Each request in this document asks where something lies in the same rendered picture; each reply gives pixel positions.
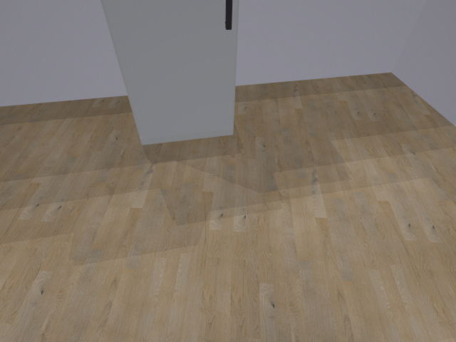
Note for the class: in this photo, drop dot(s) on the fridge door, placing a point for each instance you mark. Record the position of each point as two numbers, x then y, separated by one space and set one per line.
178 61

